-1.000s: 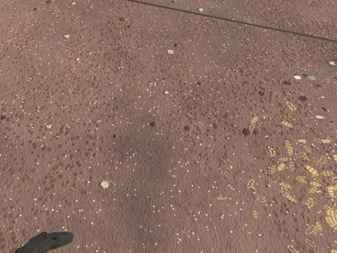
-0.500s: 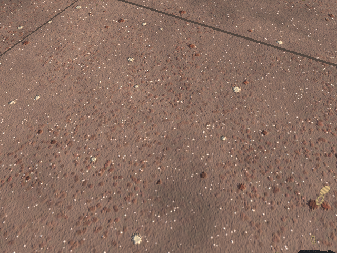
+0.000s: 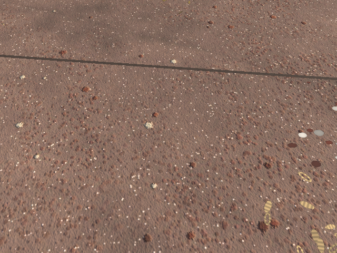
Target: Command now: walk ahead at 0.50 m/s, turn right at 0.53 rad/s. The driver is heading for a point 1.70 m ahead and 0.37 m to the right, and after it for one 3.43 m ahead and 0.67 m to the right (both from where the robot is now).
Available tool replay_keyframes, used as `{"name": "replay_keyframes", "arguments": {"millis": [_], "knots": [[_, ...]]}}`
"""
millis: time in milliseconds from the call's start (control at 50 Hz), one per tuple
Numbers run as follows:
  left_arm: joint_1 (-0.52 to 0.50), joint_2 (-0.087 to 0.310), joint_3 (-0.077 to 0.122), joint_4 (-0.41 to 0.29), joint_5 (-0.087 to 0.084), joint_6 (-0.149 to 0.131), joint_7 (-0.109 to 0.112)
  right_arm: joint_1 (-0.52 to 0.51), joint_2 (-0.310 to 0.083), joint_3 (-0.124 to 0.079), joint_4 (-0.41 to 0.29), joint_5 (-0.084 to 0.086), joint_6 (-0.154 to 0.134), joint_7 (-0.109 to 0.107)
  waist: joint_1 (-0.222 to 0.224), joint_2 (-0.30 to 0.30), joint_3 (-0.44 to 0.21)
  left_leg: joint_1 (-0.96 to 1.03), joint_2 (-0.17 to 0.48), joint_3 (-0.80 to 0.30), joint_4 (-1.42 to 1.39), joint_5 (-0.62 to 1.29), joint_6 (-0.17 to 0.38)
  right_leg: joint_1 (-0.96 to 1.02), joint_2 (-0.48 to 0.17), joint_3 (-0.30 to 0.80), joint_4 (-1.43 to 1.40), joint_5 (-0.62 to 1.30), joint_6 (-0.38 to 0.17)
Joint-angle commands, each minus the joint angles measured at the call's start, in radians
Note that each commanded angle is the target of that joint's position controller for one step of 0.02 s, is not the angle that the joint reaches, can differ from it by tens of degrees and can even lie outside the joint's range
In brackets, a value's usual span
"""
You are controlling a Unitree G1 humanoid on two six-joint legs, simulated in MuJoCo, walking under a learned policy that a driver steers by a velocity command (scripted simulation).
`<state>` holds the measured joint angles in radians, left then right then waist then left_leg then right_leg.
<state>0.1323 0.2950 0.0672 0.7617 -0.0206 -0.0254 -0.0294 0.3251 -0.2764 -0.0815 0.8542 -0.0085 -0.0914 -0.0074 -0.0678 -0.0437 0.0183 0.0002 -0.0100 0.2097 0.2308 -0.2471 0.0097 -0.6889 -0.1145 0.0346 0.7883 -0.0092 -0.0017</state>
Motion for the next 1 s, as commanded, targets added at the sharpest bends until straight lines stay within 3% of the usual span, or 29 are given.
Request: {"name": "replay_keyframes", "arguments": {"millis": [20,60,100,120,140,160,180,200,220,240,260,280,300,360,440,500,560,600,620,640,660,680,700,720,740,780,820,900,1000], "knots": [[-0.1,0.024,-0.004,-0.097,0.001,-0.009,-0.019,-0.043,-0.172,-0.041,-0.057,0.015,-0.004,-0.008,0.004,0.08,0.068,-0.024,0.294,-0.063,-0.094,0.284,0.145,0.012,-0.001,-0.031,-0.095,0.02,-0.023],[-0.13,0.037,-0.001,-0.123,0.001,-0.007,-0.028,-0.026,-0.187,-0.047,-0.044,0.026,0.011,-0.008,0.004,0.087,0.076,0.048,0.314,-0.044,-0.046,0.355,0.13,0.006,0.015,-0.058,-0.13,-0.056,-0.049],[-0.1,0.064,0.014,-0.136,0.002,-0.004,-0.032,-0.037,-0.216,-0.055,-0.043,0.034,0.026,-0.011,0.039,0.115,0.034,0.087,0.316,-0.014,0.073,0.655,0.108,0.098,0.07,-0.115,-0.142,-0.161,-0.087],[-0.024,0.09,0.03,-0.124,0.0,-0.001,-0.031,-0.047,-0.228,-0.058,-0.046,0.038,0.035,-0.013,0.087,0.127,-0.019,0.085,0.304,0.006,0.2,0.822,0.093,0.209,0.115,-0.148,-0.149,-0.2,-0.111],[0.128,0.136,0.059,-0.086,-0.004,0.0,-0.024,-0.061,-0.221,-0.053,-0.05,0.042,0.043,-0.015,0.173,0.111,-0.098,0.023,0.266,0.039,0.404,0.87,0.062,0.422,0.169,-0.166,-0.212,-0.152,-0.145],[0.301,0.225,0.099,-0.042,-0.006,0.009,-0.004,-0.044,-0.186,-0.037,-0.065,0.02,0.038,-0.02,0.24,0.026,-0.193,-0.211,0.225,0.044,0.704,0.619,0.01,0.736,0.101,-0.009,-0.232,-0.123,-0.198],[0.267,0.342,0.112,-0.05,-0.015,0.004,0.004,0.038,-0.034,0.011,-0.126,-0.019,0.012,-0.009,0.112,-0.246,-0.255,-0.669,0.017,-0.039,1.056,-0.3,-0.058,1.033,-0.152,0.566,-0.336,-0.279,-0.381],[0.299,0.269,0.087,-0.087,-0.004,-0.013,-0.002,-0.053,-0.103,0.007,-0.135,0.019,-0.029,0.005,0.184,-0.121,-0.389,-0.776,-0.006,-0.283,1.166,-0.366,-0.04,1.092,-0.224,0.807,-0.486,-0.399,-0.422],[0.271,0.207,0.069,-0.075,0.004,-0.028,-0.006,-0.148,-0.15,-0.006,-0.164,0.057,-0.049,0.013,0.197,-0.067,-0.252,-0.863,0.039,-0.291,1.157,-0.27,-0.016,1.017,-0.202,0.668,-0.505,-0.329,-0.37],[0.218,0.177,0.06,-0.079,0.0,-0.036,-0.005,-0.159,-0.139,0.0,-0.162,0.045,-0.059,0.008,0.158,-0.011,-0.17,-0.835,0.083,-0.289,1.076,-0.182,0.001,0.878,-0.158,0.542,-0.496,-0.246,-0.334],[0.142,0.141,0.049,-0.094,0.002,-0.036,-0.001,-0.155,-0.144,-0.006,-0.149,0.017,-0.06,0.001,0.113,0.019,-0.114,-0.762,0.115,-0.291,0.986,-0.127,-0.003,0.734,-0.119,0.445,-0.5,-0.144,-0.306],[0.095,0.113,0.038,-0.115,0.015,-0.036,0.004,-0.136,-0.154,-0.014,-0.142,0.006,-0.049,0.0,0.075,0.005,-0.094,-0.683,0.136,-0.299,0.936,-0.09,-0.006,0.632,-0.091,0.384,-0.521,-0.056,-0.295],[0.079,0.112,0.037,-0.126,0.02,-0.036,0.007,-0.126,-0.151,-0.016,-0.142,0.002,-0.036,0.002,0.057,-0.003,-0.087,-0.639,0.137,-0.297,0.9,-0.073,-0.016,0.575,-0.08,0.364,-0.542,-0.011,-0.298],[0.104,0.145,0.046,-0.119,0.011,-0.042,0.025,-0.161,-0.107,-0.005,-0.16,-0.008,-0.012,0.0,0.052,0.014,-0.054,-0.617,0.117,-0.267,0.749,0.016,-0.059,0.475,-0.045,0.273,-0.569,0.098,-0.299],[0.16,0.158,0.053,-0.101,0.001,-0.033,0.043,-0.31,-0.067,0.016,-0.199,-0.003,-0.014,0.012,0.11,-0.022,-0.016,-0.552,0.057,-0.256,0.435,0.286,-0.078,0.422,0.023,0.204,-0.558,-0.008,-0.236],[0.213,0.158,0.053,-0.08,-0.005,-0.027,0.045,-0.376,-0.08,0.016,-0.219,0.014,-0.023,0.026,0.14,-0.04,-0.01,-0.504,0.029,-0.263,0.326,0.351,-0.071,0.45,0.001,0.245,-0.532,-0.085,-0.218],[0.245,0.136,0.047,-0.059,-0.001,-0.023,0.047,-0.371,-0.11,0.007,-0.221,0.014,-0.036,0.04,0.138,-0.058,-0.01,-0.496,0.036,-0.277,0.271,0.292,-0.035,0.555,-0.048,0.306,-0.458,-0.091,-0.202],[0.236,0.137,0.048,-0.055,0.004,-0.017,0.046,-0.313,-0.125,-0.002,-0.209,0.012,-0.043,0.041,0.101,-0.086,-0.015,-0.426,0.026,-0.249,0.24,0.213,0.002,0.59,-0.056,0.324,-0.396,-0.006,-0.182],[0.23,0.118,0.04,-0.059,0.006,-0.016,0.045,-0.231,-0.146,-0.015,-0.186,0.005,-0.047,0.035,0.06,-0.081,-0.056,-0.306,0.014,-0.23,0.212,0.204,0.032,0.588,-0.014,0.302,-0.307,0.106,-0.161],[0.224,0.077,0.023,-0.073,0.015,-0.018,0.041,-0.102,-0.187,-0.028,-0.17,-0.009,-0.052,0.03,-0.001,-0.035,-0.175,-0.089,0.116,-0.323,0.246,0.215,0.091,0.515,0.038,0.249,-0.095,0.086,-0.126],[0.349,0.024,0.005,-0.083,-0.002,-0.028,0.043,0.033,-0.278,-0.054,-0.14,-0.022,-0.044,0.028,0.01,0.208,-0.333,0.281,0.323,-0.704,0.215,0.065,0.249,0.192,0.175,0.127,0.264,-0.172,-0.044],[0.364,0.053,0.002,-0.079,-0.011,-0.037,0.044,0.085,-0.234,-0.047,-0.107,0.008,-0.036,0.041,-0.002,0.341,-0.336,0.341,0.402,-0.998,0.07,-0.192,0.299,-0.01,0.199,0.136,0.439,-0.57,-0.023],[0.268,0.131,0.021,-0.086,-0.019,-0.039,0.042,0.039,-0.165,-0.026,-0.114,0.024,-0.031,0.041,-0.019,0.217,-0.186,0.237,0.378,-0.916,0.047,-0.31,0.257,-0.099,0.147,0.164,0.514,-0.513,-0.028],[0.18,0.135,0.02,-0.105,-0.011,-0.039,0.042,-0.019,-0.138,-0.015,-0.126,0.015,-0.022,0.037,-0.011,0.139,-0.101,0.116,0.339,-0.782,0.04,-0.251,0.223,-0.098,0.104,0.12,0.506,-0.437,-0.031],[0.128,0.124,0.019,-0.121,0.005,-0.043,0.039,-0.062,-0.116,-0.005,-0.126,0.006,-0.016,0.036,0.009,0.106,-0.032,0.0,0.297,-0.685,0.014,-0.151,0.217,-0.083,0.072,0.093,0.443,-0.379,-0.032],[0.139,0.095,0.019,-0.117,0.01,-0.042,0.033,-0.096,-0.09,0.008,-0.125,-0.005,-0.018,0.033,0.053,0.142,-0.014,-0.113,0.239,-0.574,-0.027,0.003,0.202,0.009,0.022,0.075,0.343,-0.309,-0.028],[0.146,0.062,0.011,-0.114,0.01,-0.038,0.031,-0.083,-0.103,0.005,-0.111,0.005,-0.023,0.03,0.062,0.15,-0.022,-0.141,0.226,-0.503,-0.056,0.109,0.217,0.029,0.012,0.048,0.275,-0.282,-0.015],[0.029,0.027,-0.007,-0.146,0.018,-0.046,0.027,-0.049,-0.152,-0.006,-0.083,0.017,-0.016,0.019,0.034,0.115,-0.005,-0.135,0.209,-0.385,-0.089,0.25,0.215,0.024,0.006,0.016,0.029,-0.096,0.01],[-0.119,0.02,-0.014,-0.18,0.004,-0.058,0.007,0.042,-0.173,-0.007,-0.037,0.031,0.002,0.016,-0.023,0.114,0.023,-0.1,0.207,-0.319,-0.071,0.273,0.186,0.103,0.05,-0.023,-0.195,0.064,0.01]]}}
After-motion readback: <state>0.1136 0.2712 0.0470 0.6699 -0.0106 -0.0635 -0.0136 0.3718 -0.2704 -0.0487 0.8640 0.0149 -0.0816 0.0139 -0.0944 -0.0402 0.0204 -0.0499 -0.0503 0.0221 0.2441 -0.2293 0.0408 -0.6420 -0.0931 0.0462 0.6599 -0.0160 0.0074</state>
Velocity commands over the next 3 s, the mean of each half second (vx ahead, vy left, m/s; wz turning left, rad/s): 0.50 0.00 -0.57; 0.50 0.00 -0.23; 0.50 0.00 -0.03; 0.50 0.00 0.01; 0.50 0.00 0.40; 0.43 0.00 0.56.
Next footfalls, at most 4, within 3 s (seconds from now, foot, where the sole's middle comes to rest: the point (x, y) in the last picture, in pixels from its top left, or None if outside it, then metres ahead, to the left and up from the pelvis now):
0.16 right None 0.25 -0.14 -0.78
0.64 left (168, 233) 0.57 -0.01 -0.78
1.14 right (242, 191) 0.73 -0.34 -0.78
1.66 left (206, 128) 1.10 -0.24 -0.78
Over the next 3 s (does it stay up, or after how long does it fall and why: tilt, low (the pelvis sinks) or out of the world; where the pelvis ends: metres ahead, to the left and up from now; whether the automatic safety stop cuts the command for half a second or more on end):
stays up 1.56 -0.41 0.00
